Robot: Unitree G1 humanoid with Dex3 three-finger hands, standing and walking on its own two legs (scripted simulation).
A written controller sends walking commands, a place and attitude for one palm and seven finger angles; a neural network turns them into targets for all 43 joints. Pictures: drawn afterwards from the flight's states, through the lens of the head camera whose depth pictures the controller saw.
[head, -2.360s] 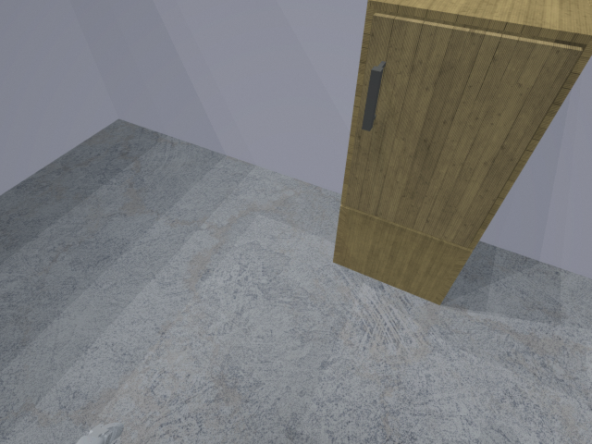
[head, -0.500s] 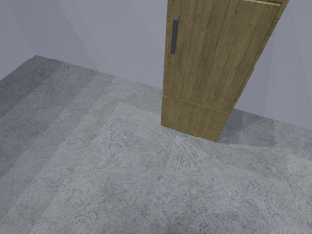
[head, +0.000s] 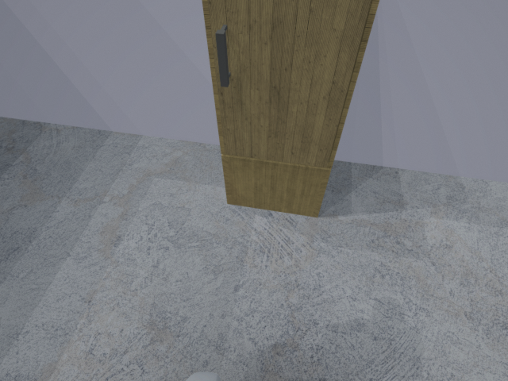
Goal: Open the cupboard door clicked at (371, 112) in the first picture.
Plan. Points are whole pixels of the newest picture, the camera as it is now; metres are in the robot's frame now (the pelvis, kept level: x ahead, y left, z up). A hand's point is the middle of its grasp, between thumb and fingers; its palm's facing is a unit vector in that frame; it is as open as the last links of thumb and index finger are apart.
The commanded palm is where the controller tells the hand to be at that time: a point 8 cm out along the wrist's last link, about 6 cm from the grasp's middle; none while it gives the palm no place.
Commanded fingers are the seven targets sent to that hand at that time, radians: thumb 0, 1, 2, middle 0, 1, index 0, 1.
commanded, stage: take the last steps up to it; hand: left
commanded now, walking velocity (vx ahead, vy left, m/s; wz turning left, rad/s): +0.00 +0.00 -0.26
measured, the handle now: (224, 56) +0.91 +0.16 +0.03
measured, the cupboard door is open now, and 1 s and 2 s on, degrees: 0 0 0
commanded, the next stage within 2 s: come to a stop and stand still in 1.14 s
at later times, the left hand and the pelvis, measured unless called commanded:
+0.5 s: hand out of the picture +0.08 +0.24 -0.17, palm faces -0.12 -0.98 -0.16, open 7.4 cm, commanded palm none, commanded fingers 0.00 0.90 0.90 -0.20 -0.30 -0.20 -0.30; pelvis +0.02 +0.06 +0.01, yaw -7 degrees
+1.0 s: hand (172, 339) +0.21 +0.18 -0.17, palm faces -0.02 -0.98 -0.21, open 7.2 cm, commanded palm none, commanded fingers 0.00 0.90 0.90 -0.20 -0.30 -0.20 -0.30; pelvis +0.18 +0.00 +0.00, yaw -4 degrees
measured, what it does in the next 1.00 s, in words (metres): walks ahead: left foot, then right foot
